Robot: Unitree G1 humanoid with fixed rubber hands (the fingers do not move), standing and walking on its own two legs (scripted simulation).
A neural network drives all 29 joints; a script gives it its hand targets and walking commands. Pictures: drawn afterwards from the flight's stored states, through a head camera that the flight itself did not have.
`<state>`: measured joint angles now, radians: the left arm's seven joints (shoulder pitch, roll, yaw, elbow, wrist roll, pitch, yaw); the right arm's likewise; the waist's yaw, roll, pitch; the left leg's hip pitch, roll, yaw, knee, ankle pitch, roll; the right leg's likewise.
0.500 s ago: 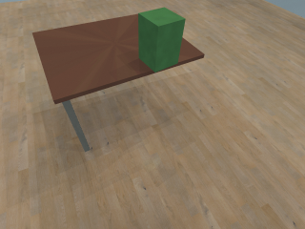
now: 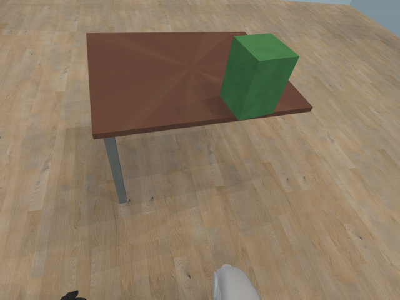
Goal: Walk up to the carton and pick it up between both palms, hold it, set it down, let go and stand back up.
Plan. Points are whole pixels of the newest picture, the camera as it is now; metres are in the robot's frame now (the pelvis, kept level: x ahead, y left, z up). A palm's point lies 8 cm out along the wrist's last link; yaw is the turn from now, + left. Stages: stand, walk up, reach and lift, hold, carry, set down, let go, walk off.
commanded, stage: walk up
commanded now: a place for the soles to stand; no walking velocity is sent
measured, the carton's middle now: (254, 78) +0.90 -0.27 -0.05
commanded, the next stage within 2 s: none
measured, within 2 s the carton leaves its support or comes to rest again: neither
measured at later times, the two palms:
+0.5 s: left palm (135, 296) +0.15 +0.11 -0.11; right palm (327, 202) +0.37 -0.39 -0.09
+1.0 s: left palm (186, 195) +0.39 +0.01 -0.12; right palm (362, 187) +0.43 -0.55 -0.11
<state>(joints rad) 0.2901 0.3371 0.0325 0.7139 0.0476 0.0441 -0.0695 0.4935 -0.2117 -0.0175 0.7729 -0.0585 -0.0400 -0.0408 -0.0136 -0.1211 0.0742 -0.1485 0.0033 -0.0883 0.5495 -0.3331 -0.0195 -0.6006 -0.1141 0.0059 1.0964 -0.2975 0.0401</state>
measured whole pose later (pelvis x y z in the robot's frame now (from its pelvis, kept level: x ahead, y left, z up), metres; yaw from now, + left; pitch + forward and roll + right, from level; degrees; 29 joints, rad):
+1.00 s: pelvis +0.34 -0.28 -0.02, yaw +14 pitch -4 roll +2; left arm 0.25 0.31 0.04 0.62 0.05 0.08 -0.08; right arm 0.41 -0.28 -0.07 0.70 -0.08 -0.03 -0.06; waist -0.03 -0.07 0.12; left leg -0.28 0.11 -0.07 0.69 -0.35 -0.06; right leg -0.44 -0.16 0.01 0.79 -0.30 0.01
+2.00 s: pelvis +0.43 -0.35 +0.01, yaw +22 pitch -1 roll -1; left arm 0.34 0.28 -0.02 0.72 0.00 0.02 -0.01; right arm 0.29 -0.25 0.02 0.78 0.00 0.00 -0.01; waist 0.01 -0.01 0.01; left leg -0.24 -0.04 -0.08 0.53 -0.27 0.01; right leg -0.20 -0.05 -0.21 0.50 -0.28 -0.03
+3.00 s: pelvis +0.50 -0.41 -0.01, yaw +21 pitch -1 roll +1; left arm 0.39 0.30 0.03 0.66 0.01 0.04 0.02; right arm 0.24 -0.28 -0.02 0.71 -0.02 0.04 0.01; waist 0.02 -0.02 0.08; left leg -0.26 0.00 0.05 0.64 -0.35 0.02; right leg -0.38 -0.04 0.04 0.71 -0.39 0.01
